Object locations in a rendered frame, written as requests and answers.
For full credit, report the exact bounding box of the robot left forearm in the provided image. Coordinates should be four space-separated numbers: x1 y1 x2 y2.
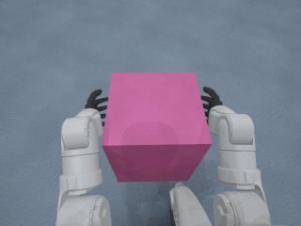
55 108 103 226

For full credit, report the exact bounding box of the robot left hand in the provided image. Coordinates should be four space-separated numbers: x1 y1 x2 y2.
85 89 109 126

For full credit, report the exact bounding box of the robot right thigh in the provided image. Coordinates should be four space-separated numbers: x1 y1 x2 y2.
169 186 213 226

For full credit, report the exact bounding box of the right robot shin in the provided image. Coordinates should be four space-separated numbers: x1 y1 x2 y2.
172 183 183 226

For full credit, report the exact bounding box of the right robot upper arm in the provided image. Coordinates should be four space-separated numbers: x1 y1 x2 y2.
213 191 288 226

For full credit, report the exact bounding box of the robot right forearm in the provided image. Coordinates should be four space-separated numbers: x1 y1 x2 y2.
208 105 271 224

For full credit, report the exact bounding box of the robot right hand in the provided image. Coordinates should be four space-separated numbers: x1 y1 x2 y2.
200 87 223 124

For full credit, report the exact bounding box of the carton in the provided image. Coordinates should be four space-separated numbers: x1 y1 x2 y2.
102 73 213 183

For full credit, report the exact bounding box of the left robot upper arm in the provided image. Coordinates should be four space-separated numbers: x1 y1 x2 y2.
56 195 112 226

